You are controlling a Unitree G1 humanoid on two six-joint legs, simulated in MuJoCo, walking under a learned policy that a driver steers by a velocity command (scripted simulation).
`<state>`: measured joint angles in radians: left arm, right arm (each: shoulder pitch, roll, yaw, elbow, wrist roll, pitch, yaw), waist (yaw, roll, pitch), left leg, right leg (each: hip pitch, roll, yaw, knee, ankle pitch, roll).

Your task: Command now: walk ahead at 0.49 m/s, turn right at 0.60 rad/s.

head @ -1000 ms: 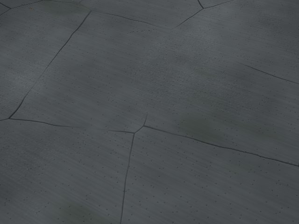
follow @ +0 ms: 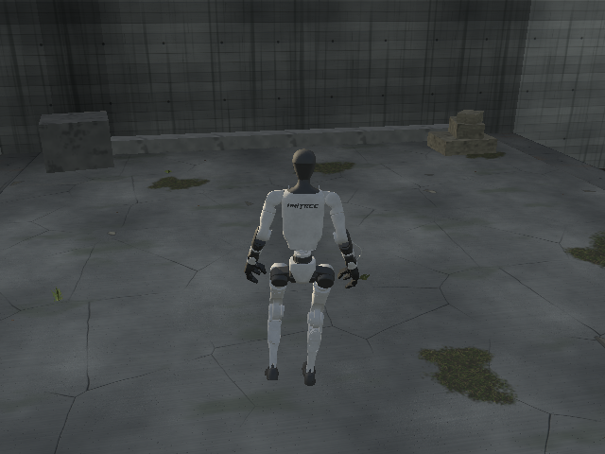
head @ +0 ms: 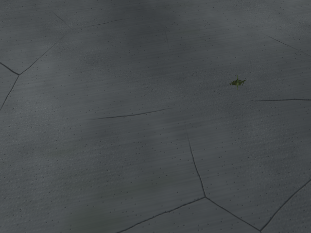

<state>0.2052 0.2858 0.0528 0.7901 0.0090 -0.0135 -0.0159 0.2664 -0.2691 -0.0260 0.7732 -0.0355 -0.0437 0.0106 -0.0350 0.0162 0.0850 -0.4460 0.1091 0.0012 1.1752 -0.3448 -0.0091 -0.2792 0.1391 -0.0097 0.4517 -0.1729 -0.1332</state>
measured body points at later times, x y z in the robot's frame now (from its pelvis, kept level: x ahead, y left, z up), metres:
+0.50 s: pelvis +0.25 +0.03 +0.00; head +0.31 +0.03 +0.44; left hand +0.37 +0.30 -0.14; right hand +0.37 -0.26 -0.09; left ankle +0.37 +0.09 -0.73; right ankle +0.12 -0.05 -0.64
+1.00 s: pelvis +0.28 +0.02 +0.01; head +0.30 +0.00 +0.46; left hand +0.43 +0.26 -0.11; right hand +0.33 -0.27 -0.12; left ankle +0.28 +0.12 -0.68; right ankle +0.27 -0.09 -0.73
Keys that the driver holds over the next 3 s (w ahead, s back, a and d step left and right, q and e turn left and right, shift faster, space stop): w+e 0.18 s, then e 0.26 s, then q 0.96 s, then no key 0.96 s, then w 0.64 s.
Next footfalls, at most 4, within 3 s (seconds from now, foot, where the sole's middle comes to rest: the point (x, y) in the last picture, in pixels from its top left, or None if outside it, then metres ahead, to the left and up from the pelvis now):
0.38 left None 0.41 0.08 -0.77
0.78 right None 0.31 -0.10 -0.77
1.14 left None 0.30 0.12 -0.77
1.64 right None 0.34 -0.06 -0.77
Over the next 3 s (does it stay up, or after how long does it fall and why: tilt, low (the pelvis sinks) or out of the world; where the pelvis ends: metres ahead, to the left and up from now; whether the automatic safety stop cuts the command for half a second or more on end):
stays up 0.46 0.04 0.00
